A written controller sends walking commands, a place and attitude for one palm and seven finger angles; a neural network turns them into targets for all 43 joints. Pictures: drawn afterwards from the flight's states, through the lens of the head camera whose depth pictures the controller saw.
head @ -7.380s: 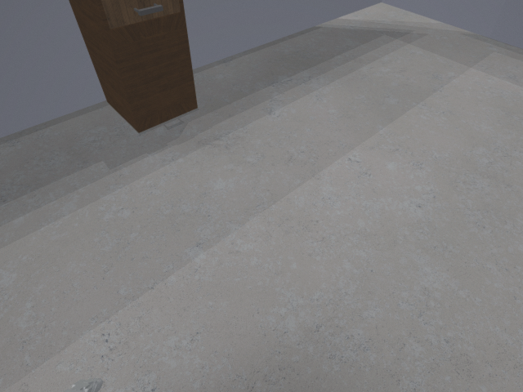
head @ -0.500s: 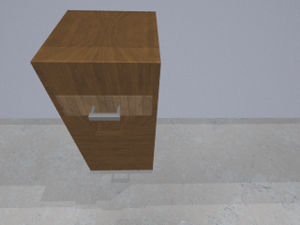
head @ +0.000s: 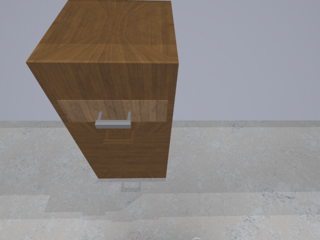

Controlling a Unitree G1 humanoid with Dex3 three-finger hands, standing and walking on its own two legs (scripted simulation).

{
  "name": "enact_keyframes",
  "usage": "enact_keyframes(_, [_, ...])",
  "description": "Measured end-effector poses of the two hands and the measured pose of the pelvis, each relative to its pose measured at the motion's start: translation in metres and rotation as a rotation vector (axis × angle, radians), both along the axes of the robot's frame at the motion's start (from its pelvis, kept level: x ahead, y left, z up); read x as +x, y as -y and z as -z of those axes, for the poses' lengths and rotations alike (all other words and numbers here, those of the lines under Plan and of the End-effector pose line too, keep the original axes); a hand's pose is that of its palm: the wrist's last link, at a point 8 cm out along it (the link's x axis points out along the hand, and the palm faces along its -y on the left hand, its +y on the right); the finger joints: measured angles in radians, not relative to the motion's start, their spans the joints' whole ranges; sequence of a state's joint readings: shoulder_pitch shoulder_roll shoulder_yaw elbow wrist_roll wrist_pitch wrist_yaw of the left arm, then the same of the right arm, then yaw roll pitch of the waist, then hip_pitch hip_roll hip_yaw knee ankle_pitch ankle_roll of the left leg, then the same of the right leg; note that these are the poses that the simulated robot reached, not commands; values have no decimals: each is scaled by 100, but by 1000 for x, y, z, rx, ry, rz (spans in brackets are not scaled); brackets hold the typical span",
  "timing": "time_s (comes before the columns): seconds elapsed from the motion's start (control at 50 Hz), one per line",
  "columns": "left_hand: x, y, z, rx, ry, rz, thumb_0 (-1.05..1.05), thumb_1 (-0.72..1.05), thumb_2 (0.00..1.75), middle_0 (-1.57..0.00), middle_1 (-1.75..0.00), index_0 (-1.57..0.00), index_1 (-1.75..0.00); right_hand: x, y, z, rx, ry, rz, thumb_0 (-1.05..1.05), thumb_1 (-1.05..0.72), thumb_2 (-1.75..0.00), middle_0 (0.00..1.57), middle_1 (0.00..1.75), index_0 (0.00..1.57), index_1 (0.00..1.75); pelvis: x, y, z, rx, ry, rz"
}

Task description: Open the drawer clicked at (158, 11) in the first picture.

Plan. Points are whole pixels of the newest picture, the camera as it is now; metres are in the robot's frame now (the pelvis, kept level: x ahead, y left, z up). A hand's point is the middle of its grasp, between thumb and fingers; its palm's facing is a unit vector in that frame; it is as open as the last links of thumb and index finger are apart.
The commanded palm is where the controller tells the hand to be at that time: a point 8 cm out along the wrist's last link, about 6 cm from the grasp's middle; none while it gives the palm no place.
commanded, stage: come to a stop and stand still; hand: left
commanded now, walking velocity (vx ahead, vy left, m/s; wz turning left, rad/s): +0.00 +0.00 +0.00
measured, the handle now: (114, 119) +0.51 +0.19 -0.09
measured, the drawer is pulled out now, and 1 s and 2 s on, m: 0.00 0.00 0.00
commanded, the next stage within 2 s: look again from close up in 0.46 s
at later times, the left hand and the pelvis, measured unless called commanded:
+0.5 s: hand out of the picture +0.00 +0.22 -0.15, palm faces -0.01 -0.98 -0.21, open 7.3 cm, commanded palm none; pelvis -0.01 +0.05 +0.01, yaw -2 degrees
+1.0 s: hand out of the picture +0.01 +0.19 -0.16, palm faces -0.01 -0.98 -0.19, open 7.3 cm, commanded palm none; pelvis +0.02 +0.03 +0.01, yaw -2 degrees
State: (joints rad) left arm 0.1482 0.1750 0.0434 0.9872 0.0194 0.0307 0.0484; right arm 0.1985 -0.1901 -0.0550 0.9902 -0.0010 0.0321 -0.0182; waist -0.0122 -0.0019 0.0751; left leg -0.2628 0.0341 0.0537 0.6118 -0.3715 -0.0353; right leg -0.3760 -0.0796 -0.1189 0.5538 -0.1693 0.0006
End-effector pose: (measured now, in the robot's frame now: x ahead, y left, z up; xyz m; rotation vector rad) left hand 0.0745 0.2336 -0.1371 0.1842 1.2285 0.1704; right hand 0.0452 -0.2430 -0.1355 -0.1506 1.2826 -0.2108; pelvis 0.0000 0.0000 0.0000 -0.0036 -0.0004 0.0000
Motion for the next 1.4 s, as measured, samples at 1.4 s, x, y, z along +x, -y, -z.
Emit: enact_keyframes(1.4, [127, -9, -152, 786, 666, 656, 3, 83, 85, -21, -37, -21, -36, 95, 12, -31, -75, 471, -119, 2, -92, -90, 20, 30, 20, 30, 11, -13, 5, 35, -100, 30])
